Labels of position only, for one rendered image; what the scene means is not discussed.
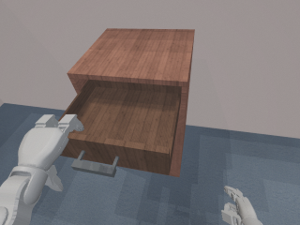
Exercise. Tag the cabinet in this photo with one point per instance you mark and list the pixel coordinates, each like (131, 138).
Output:
(149, 56)

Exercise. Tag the drawer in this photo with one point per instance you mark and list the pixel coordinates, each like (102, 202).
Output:
(136, 122)

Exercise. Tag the handle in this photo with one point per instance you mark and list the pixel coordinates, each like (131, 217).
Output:
(95, 168)

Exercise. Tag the left robot forearm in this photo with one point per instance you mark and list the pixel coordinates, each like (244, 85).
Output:
(20, 193)

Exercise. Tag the robot left hand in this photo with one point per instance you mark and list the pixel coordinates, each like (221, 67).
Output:
(42, 145)

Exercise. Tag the robot right hand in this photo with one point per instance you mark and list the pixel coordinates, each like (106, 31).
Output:
(233, 214)

